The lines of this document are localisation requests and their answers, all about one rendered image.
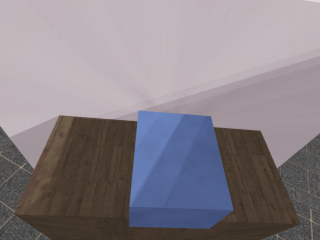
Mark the pedestal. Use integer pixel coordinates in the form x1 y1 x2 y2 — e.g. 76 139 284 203
14 115 301 240

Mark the carton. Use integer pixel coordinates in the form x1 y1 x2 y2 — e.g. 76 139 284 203
129 110 234 229

